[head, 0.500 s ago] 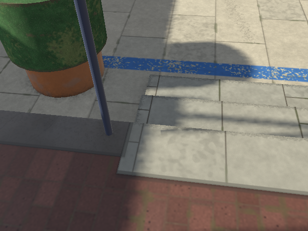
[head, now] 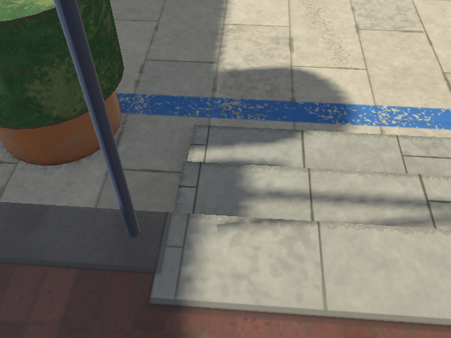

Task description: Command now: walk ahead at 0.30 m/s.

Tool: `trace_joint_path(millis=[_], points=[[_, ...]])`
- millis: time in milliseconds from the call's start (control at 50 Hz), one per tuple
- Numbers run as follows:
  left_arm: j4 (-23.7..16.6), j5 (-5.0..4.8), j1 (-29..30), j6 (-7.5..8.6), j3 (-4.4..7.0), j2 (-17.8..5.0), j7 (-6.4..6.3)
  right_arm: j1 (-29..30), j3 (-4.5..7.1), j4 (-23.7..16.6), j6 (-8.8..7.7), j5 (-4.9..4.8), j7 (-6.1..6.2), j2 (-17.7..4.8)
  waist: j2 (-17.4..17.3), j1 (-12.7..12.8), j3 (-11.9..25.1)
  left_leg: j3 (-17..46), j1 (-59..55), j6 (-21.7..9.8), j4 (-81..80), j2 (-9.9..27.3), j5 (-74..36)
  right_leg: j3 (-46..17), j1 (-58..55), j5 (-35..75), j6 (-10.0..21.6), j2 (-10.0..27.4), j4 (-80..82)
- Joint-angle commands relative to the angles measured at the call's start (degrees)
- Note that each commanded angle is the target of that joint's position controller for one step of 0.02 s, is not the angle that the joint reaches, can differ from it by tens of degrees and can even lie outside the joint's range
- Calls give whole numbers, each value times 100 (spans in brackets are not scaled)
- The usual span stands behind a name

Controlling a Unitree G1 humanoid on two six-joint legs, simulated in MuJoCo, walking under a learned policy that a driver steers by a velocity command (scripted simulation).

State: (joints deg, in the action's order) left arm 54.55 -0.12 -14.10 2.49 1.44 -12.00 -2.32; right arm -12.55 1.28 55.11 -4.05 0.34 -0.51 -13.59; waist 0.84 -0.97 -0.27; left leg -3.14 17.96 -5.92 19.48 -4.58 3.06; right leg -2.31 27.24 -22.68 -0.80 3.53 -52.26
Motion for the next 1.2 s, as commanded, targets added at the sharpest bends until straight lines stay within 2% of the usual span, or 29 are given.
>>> trace_joint_path(millis=[20, 120, 180, 200, 220, 240, 260, 320, 380, 500, 520, 580, 660, 700, 720, 740, 760, 780, 820, 860, 940, 1000, 1040, 1060, 1080, 1140, 1160, 1180, 1200], points=[[-38, 7, -588, 21, 150, -485, -10, 321, 267, -441, -98, -100, 123, -1024, -719, 254, 274, 1857, 420, -947, -1600, 1783, 2341, 146, -604, 425, 144, 60, 521], [-4, -40, -329, 144, 218, -465, 67, 112, 315, -417, -3, -212, 177, -1066, -599, 281, 223, 1787, 241, -751, -1488, 1781, 2778, 401, -890, 533, 338, -84, 1613], [295, -40, -915, 172, 268, -403, 70, 243, 263, -484, 99, -274, 185, -903, -393, 611, 167, 1425, 797, -423, -822, 1386, 3214, 639, -1909, 506, 568, -296, 2738], [450, -27, -1404, 191, 293, -506, 59, 487, 184, -622, 100, -252, 168, -636, 87, 756, 70, 1081, 1395, -187, 191, 1041, 2937, -125, -2367, -36, 760, 242, 3371], [501, -13, -1720, 197, 368, -879, 45, 557, 90, -733, 33, -222, 114, -195, 1233, 677, 62, 203, 2513, 137, 2031, 360, 2367, -1775, -2983, -1073, 1108, 1337, 4121], [422, 84, -1598, 255, 464, -1298, 83, 551, 133, -821, -68, -167, 83, -386, 1472, 558, -331, 468, 3480, 28, 2868, 375, 2138, -3074, -2818, -2181, 1497, 1951, 4654], [259, 83, -1193, 367, 415, -1089, 92, 537, 185, -787, -137, -183, 50, -662, 1040, 361, -474, 820, 3701, -17, 3342, 635, 1655, -3069, -2670, -2062, 1461, 1914, 4696], [1, -8, -583, 457, 329, -856, 162, 486, 268, -613, -159, -50, 53, -790, 468, 131, -240, 750, 3425, 208, 3454, 919, 597, -1740, -2619, -308, 1011, 1326, 4689], [201, 27, -1107, 440, 249, -655, 156, 706, 247, -611, -113, -63, 53, -505, 488, 262, -167, 473, 3007, 428, 3331, 941, -122, -878, -2429, 1051, 1002, 972, 4682], [340, -6, -1597, 365, 227, -757, 136, 1676, 161, -882, -88, -170, -39, -231, 564, 608, -437, 230, 2496, 499, 1876, 843, -700, -333, -2575, 1781, 988, 874, 4651], [569, 637, -2251, 526, -82, -39, 344, 1083, -31, -585, -27, 534, -244, 228, 667, 632, -214, 219, 2578, 397, 1670, 865, -983, -374, -3008, 1850, 1530, 1058, 4620], [570, 437, -2121, 510, -55, -436, 529, 1708, 104, -834, -17, 334, -321, -176, 562, 634, -458, 130, 2396, 228, 1252, 728, -309, -398, -3315, 2307, 1576, 1255, 4560], [412, 353, -1559, 341, 52, -883, 477, 1784, 154, -993, -24, 214, -287, -369, 664, 298, -537, -101, 1348, 6, 943, 503, 150, -186, -3304, 3159, 1357, 1429, 4246], [447, 450, -1580, 333, 89, -932, 450, 831, 289, -739, -163, 24, -199, -629, 478, -151, 142, -209, -956, -234, 1056, 307, -401, 180, -2364, 4400, 969, 880, 2917], [490, 559, -2286, 379, -73, -284, 454, -365, 279, -387, -194, 112, -161, -762, -440, -229, 1617, 608, -3590, -933, 1671, 1194, -1451, 485, -1021, 3189, 564, 273, 1098], [402, 600, -2765, 478, -275, 301, 610, -2068, 301, 10, -141, 207, -112, -925, -1626, -715, 2893, 3438, -5690, -2000, 376, 2726, 141, 272, 701, -563, 291, -694, -632], [268, 320, -1557, 511, -29, -207, 678, -2590, 325, 393, -199, 460, -125, -830, -1009, -1020, 1283, 4009, -4480, -1373, -280, 2676, 1187, -568, 1632, -984, 547, -487, -2088], [167, 232, -944, 583, 70, -308, 592, -1766, 354, 251, -287, 400, -107, -879, -685, -730, 69, 3179, -2846, -978, -386, 2604, 1653, -698, 1858, -361, 710, -124, -2574], [50, 392, -637, 541, 48, -90, 432, -860, 185, 51, -266, 247, 10, -182, -301, -218, -16, 1933, -1430, -900, -640, 2371, 674, -535, 1109, 357, 859, 333, -2261], [53, 404, -733, 393, -19, 375, 479, -561, 63, -35, -258, 308, 70, 306, -311, 143, -79, 1262, -905, -800, -1013, 2202, -88, -539, 734, 784, 893, 439, -2187], [-77, 336, -301, 377, 10, 245, 711, -799, 45, 123, -392, 591, 66, 304, -252, 201, -319, 164, -1035, -839, -1398, 2031, -1043, -584, 1475, 1900, 1011, 518, -1413], [-385, 310, 447, 271, -32, 163, 783, -952, -40, 181, -483, 593, 16, 217, -264, 206, -268, -624, -984, -717, -1263, 1806, -2425, -193, 1304, 2804, 773, 471, -119], [-561, 328, 866, 117, -54, 115, 791, -1255, -79, 317, -515, 514, -20, 134, -385, 109, -268, -873, -969, -637, -1255, 1753, -2903, 103, 939, 3008, 613, 299, 386], [-608, -38, 1011, 37, 17, 21, 611, -1199, 66, 235, -389, -208, 104, -277, -386, 198, -841, -1046, -657, -118, -1159, 1546, -1965, 770, 714, 2978, 505, 15, 694], [-658, -26, 1285, -18, -9, 1, 561, -1531, 45, 298, -335, -270, 164, -281, -336, -26, -929, -1001, -629, -9, -1238, 1583, -1488, 854, 548, 3019, 477, 0, 934], [-840, 110, 1593, -109, 14, -12, 509, -1864, 111, 438, -193, 1, 213, -347, -537, -79, -1013, -1063, -1658, -28, -842, 1823, -1911, 1010, 701, 2447, 702, -145, 1455], [-920, 433, 1402, -11, -19, -82, 622, -2198, -76, 686, -328, 754, -8, -74, -792, 67, -434, -494, -2295, -400, -974, 2501, -3585, -93, 696, 2235, 762, 189, 1263], [-740, 378, 1034, 51, 136, -412, 639, -1604, 112, 540, -355, 710, -63, -315, -521, 368, -465, -670, -3311, -478, -690, 2493, -4034, -156, 1269, 1610, 849, 9, 1660], [-711, 342, 1036, 114, 156, -485, 626, -1425, 241, 460, -336, 606, -64, -616, -406, 306, -255, -941, -3703, -576, -425, 2316, -4357, 161, 1173, 1362, 849, -233, 1906]])
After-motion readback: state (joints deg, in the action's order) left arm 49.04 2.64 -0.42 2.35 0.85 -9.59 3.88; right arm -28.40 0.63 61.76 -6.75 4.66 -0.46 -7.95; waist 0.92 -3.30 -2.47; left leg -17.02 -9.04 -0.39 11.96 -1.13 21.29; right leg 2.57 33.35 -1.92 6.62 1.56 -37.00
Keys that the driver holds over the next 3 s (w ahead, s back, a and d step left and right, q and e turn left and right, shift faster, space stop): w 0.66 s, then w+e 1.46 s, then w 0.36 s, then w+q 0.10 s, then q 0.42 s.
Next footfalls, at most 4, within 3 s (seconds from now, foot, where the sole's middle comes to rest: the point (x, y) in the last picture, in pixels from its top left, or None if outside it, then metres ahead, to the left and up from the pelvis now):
0.20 right None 0.09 -0.14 -0.78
0.70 left None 0.40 0.13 -0.78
1.26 right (268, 284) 0.67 -0.11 -0.78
1.70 left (231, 219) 0.92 0.00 -0.78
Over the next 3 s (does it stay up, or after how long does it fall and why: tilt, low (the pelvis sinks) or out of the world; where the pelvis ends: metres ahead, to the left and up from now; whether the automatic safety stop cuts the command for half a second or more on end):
stays up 1.31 -0.51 -0.22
